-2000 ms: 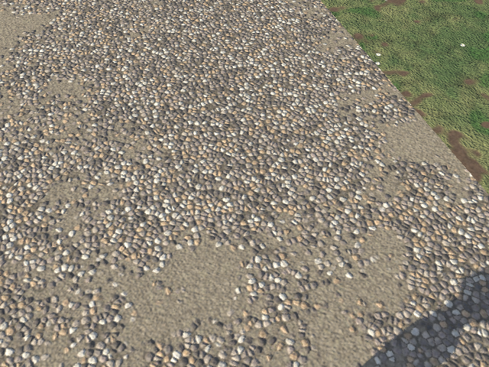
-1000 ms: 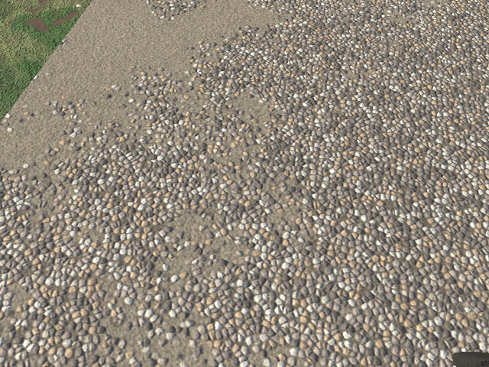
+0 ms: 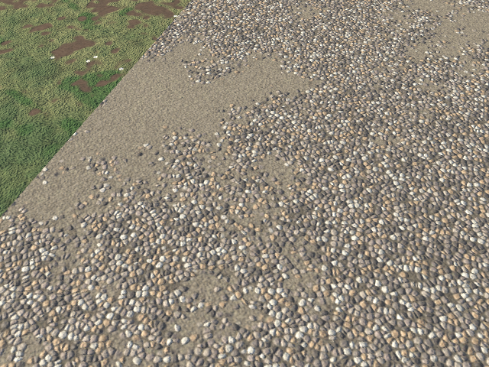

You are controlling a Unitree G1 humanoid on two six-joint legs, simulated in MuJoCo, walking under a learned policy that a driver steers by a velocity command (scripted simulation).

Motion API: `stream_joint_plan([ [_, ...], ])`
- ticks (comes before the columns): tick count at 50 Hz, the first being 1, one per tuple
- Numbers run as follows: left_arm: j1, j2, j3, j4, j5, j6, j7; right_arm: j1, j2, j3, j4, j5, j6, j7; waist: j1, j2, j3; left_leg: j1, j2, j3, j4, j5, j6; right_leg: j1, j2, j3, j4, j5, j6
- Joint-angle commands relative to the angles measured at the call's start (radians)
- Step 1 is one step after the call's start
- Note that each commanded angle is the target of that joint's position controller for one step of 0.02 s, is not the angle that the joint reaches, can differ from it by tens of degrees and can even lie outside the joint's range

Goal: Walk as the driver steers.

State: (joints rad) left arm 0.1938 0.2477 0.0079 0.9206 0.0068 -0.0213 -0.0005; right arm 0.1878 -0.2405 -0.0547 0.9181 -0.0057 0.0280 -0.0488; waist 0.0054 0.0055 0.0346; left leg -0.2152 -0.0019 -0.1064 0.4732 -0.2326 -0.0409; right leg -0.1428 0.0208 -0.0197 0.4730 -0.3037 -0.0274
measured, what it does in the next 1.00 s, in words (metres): stands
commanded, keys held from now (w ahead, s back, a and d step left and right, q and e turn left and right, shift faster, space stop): no key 0.92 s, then w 0.08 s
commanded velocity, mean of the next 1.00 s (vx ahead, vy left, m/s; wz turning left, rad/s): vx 0.01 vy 0.00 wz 0.00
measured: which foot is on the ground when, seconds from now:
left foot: down 0.00-0.98, up 1.00-1.00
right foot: down 0.00-1.00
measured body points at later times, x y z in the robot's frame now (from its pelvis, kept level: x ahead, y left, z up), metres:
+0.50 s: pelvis +0.00 -0.01 +0.00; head +0.01 -0.01 +0.45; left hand +0.04 +0.25 -0.14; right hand +0.04 -0.27 -0.15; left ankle +0.02 +0.15 -0.74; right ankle -0.03 -0.10 -0.74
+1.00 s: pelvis +0.00 -0.01 +0.00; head +0.01 -0.01 +0.45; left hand +0.00 +0.24 -0.15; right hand +0.02 -0.26 -0.16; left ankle +0.02 +0.15 -0.74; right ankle -0.03 -0.10 -0.74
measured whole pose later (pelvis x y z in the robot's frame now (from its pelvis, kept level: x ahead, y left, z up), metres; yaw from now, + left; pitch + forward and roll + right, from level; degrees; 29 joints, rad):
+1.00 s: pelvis +0.00 -0.01 +0.00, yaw +0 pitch -1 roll +0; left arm 0.32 0.21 0.00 1.06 -0.01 -0.01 0.03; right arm 0.23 -0.22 -0.02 1.14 0.00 0.01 -0.06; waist 0.01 0.01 0.02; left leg -0.23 0.02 -0.10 0.51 -0.29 -0.03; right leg -0.14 0.04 -0.02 0.46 -0.30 -0.05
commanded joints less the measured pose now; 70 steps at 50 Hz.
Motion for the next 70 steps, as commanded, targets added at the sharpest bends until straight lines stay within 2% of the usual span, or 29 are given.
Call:
stream_joint_plan([
  [1, 0.008, 0.114, 0.022, -0.021, -0.001, -0.009, 0.005, 0.003, -0.116, -0.024, -0.009, 0.001, -0.009, -0.006, -0.001, -0.010, -0.032, 0.081, 0.032, -0.022, -0.037, 0.242, 0.029, -0.066, -0.071, 0.072, -0.109, 0.197, -0.011],
  [11, 0.043, 0.114, 0.018, 0.039, -0.002, -0.005, 0.013, -0.002, -0.111, -0.015, 0.085, 0.003, -0.013, -0.008, 0.001, -0.010, -0.015, 0.067, 0.027, -0.005, -0.057, 0.208, 0.022, -0.058, -0.067, 0.075, -0.128, 0.180, -0.015],
  [21, 0.082, 0.104, 0.013, 0.075, -0.003, -0.001, 0.018, 0.009, -0.105, -0.004, 0.149, 0.004, -0.016, -0.009, 0.002, -0.009, -0.003, 0.050, 0.025, 0.006, -0.069, 0.186, 0.019, -0.056, -0.061, 0.074, -0.136, 0.169, -0.017],
  [46, 0.167, 0.068, 0.006, 0.116, -0.006, 0.003, 0.022, 0.061, -0.079, 0.017, 0.207, 0.007, -0.018, -0.012, 0.001, -0.006, 0.015, 0.025, 0.022, 0.021, -0.073, 0.168, 0.020, -0.058, -0.050, 0.065, -0.133, 0.173, -0.016],
  [47, 0.184, 0.062, 0.005, 0.125, -0.005, 0.004, 0.024, 0.077, -0.065, 0.021, 0.214, 0.006, -0.016, -0.013, 0.001, -0.015, -0.007, 0.033, 0.008, 0.039, -0.064, 0.093, 0.020, -0.049, -0.046, 0.065, -0.150, 0.063, -0.019],
  [48, 0.190, 0.078, 0.012, 0.127, -0.010, 0.007, 0.028, 0.074, -0.059, 0.022, 0.213, 0.009, -0.016, -0.014, 0.007, -0.034, 0.007, 0.005, -0.020, 0.071, -0.026, -0.018, 0.022, -0.058, -0.050, 0.086, -0.176, -0.118, -0.034],
  [49, 0.192, 0.118, 0.025, 0.121, -0.019, 0.009, 0.033, 0.060, -0.061, 0.021, 0.204, 0.013, -0.019, -0.014, 0.018, -0.080, 0.033, -0.056, -0.054, 0.113, 0.053, -0.151, 0.026, -0.068, -0.086, 0.148, -0.215, -0.310, -0.070],
  [50, 0.215, 0.153, 0.037, 0.119, -0.026, 0.009, 0.038, 0.029, -0.065, 0.020, 0.183, 0.013, -0.029, -0.011, 0.034, -0.133, 0.068, -0.152, -0.057, 0.134, 0.147, -0.210, 0.032, -0.066, -0.173, 0.267, -0.278, -0.473, -0.123],
  [51, 0.228, 0.186, 0.051, 0.115, -0.029, 0.003, 0.041, -0.007, -0.065, 0.022, 0.156, 0.014, -0.046, -0.004, 0.048, -0.176, 0.109, -0.221, -0.017, 0.128, 0.259, -0.206, 0.043, -0.083, -0.281, 0.399, -0.341, -0.543, -0.183],
  [52, 0.234, 0.192, 0.057, 0.111, -0.022, -0.007, 0.043, -0.039, -0.066, 0.021, 0.135, 0.020, -0.063, 0.006, 0.054, -0.178, 0.151, -0.299, 0.028, 0.102, 0.359, -0.219, 0.055, -0.083, -0.351, 0.484, -0.381, -0.515, -0.228],
  [53, 0.234, 0.174, 0.057, 0.107, -0.015, -0.018, 0.042, -0.051, -0.070, 0.017, 0.125, 0.026, -0.078, 0.016, 0.051, -0.158, 0.172, -0.389, 0.061, 0.078, 0.442, -0.259, 0.066, -0.036, -0.382, 0.514, -0.388, -0.446, -0.248],
  [54, 0.227, 0.155, 0.056, 0.099, -0.017, -0.027, 0.039, -0.044, -0.071, 0.013, 0.121, 0.032, -0.092, 0.026, 0.039, -0.128, 0.169, -0.448, 0.087, 0.066, 0.461, -0.268, 0.077, 0.020, -0.382, 0.496, -0.376, -0.379, -0.242],
  [56, 0.202, 0.143, 0.057, 0.079, -0.035, -0.034, 0.035, -0.049, -0.067, 0.010, 0.111, 0.038, -0.116, 0.040, 0.027, -0.093, 0.135, -0.402, 0.100, 0.083, 0.315, -0.225, 0.090, 0.059, -0.323, 0.371, -0.351, -0.239, -0.187],
  [58, 0.187, 0.164, 0.063, 0.071, -0.041, -0.029, 0.031, -0.024, -0.050, 0.009, 0.120, 0.039, -0.128, 0.049, 0.006, -0.111, 0.089, -0.200, 0.051, 0.154, 0.155, -0.140, 0.079, -0.023, -0.249, 0.241, -0.306, -0.154, -0.157],
  [60, 0.176, 0.168, 0.062, 0.063, -0.044, -0.021, 0.026, 0.120, -0.053, -0.004, 0.179, 0.039, -0.123, 0.053, -0.056, -0.095, 0.044, 0.089, -0.026, 0.225, 0.046, 0.024, 0.058, -0.184, -0.194, 0.173, -0.211, -0.147, -0.142],
  [61, 0.165, 0.156, 0.056, 0.055, -0.041, -0.025, 0.024, 0.206, -0.067, -0.015, 0.206, 0.038, -0.117, 0.049, -0.097, -0.069, 0.020, 0.203, -0.038, 0.216, 0.022, 0.015, 0.061, -0.247, -0.166, 0.146, -0.124, -0.091, -0.125],
  [62, 0.133, 0.097, 0.037, 0.038, -0.031, -0.033, 0.016, 0.305, -0.122, -0.032, 0.217, 0.036, -0.117, 0.041, -0.145, 0.071, -0.006, 0.310, 0.105, 0.007, -0.090, -0.083, 0.107, -0.341, -0.088, 0.045, 0.160, -0.017, -0.068],
  [63, 0.132, 0.011, 0.016, -0.012, -0.017, -0.054, 0.014, 0.425, -0.251, -0.054, 0.219, 0.029, -0.121, 0.043, -0.149, 0.323, -0.086, 0.444, 0.358, -0.466, -0.253, -0.232, 0.250, -0.552, 0.028, -0.022, 0.518, -0.212, -0.014],
  [64, 0.124, 0.046, 0.026, -0.023, -0.048, -0.069, 0.015, 0.389, -0.212, -0.036, 0.223, 0.007, -0.140, 0.054, -0.119, 0.233, -0.063, 0.377, 0.428, -0.674, -0.332, -0.436, 0.329, -0.637, 0.006, 0.109, 0.723, -0.252, -0.030],
  [65, 0.091, 0.090, 0.035, -0.038, -0.069, -0.082, 0.009, 0.275, -0.160, -0.018, 0.185, 0.012, -0.154, 0.060, -0.079, 0.138, 0.044, 0.302, 0.406, -0.565, -0.331, -0.456, 0.302, -0.714, -0.060, 0.135, 0.786, -0.155, -0.058],
  [66, 0.086, 0.105, 0.040, -0.032, -0.064, -0.090, 0.005, 0.194, -0.118, -0.004, 0.156, 0.014, -0.159, 0.067, -0.051, 0.100, 0.074, 0.253, 0.345, -0.423, -0.335, -0.352, 0.260, -0.701, -0.101, 0.121, 0.771, -0.048, -0.068],
  [67, 0.084, 0.113, 0.048, -0.024, -0.048, -0.093, 0.005, 0.147, -0.101, 0.005, 0.137, 0.013, -0.158, 0.073, -0.030, 0.079, 0.080, 0.217, 0.297, -0.307, -0.341, -0.211, 0.227, -0.670, -0.129, 0.109, 0.715, 0.031, -0.067],
  [68, 0.079, 0.124, 0.057, -0.023, -0.037, -0.090, 0.002, 0.143, -0.080, 0.012, 0.133, 0.009, -0.153, 0.074, -0.020, 0.085, 0.079, 0.190, 0.251, -0.203, -0.346, -0.078, 0.199, -0.621, -0.148, 0.096, 0.658, 0.084, -0.059],
  [69, 0.081, 0.115, 0.059, -0.018, -0.034, -0.085, -0.004, 0.169, -0.067, 0.016, 0.138, 0.006, -0.147, 0.070, -0.020, 0.096, 0.068, 0.183, 0.220, -0.132, -0.348, 0.028, 0.186, -0.587, -0.154, 0.076, 0.624, 0.119, -0.049],
  [70, 0.070, 0.096, 0.057, -0.018, -0.031, -0.079, -0.008, 0.204, -0.072, 0.017, 0.146, 0.004, -0.143, 0.064, -0.024, 0.091, 0.061, 0.187, 0.206, -0.090, -0.347, 0.130, 0.191, -0.583, -0.153, 0.055, 0.603, 0.145, -0.035],
])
